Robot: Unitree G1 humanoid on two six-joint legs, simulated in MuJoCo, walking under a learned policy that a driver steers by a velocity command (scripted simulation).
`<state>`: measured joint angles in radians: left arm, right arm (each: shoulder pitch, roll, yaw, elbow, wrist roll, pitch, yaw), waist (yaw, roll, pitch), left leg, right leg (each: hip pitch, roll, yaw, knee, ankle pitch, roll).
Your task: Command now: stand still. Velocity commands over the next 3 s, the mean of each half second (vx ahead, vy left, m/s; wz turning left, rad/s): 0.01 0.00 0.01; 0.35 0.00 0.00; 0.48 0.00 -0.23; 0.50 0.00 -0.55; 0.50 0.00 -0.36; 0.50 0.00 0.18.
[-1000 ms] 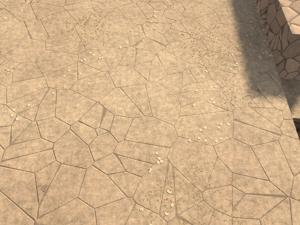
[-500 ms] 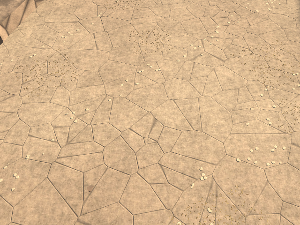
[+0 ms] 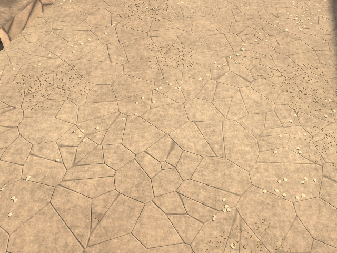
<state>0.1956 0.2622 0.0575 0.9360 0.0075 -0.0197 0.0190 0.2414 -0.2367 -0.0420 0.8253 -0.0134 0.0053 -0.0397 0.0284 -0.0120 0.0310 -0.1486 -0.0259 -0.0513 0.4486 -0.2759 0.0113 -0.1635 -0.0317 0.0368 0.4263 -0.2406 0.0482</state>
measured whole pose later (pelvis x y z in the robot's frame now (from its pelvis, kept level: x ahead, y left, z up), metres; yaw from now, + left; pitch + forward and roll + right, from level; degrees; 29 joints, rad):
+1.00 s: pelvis +0.16 -0.05 +0.00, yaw -1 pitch +2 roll +0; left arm 0.49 0.18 0.03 1.09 -0.02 -0.09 0.01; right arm -0.01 -0.24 -0.04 0.88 0.03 -0.09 0.02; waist 0.10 0.03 0.02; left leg -0.62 0.06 0.03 0.60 -0.01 0.02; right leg 0.11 0.02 -0.02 0.16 -0.31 -0.03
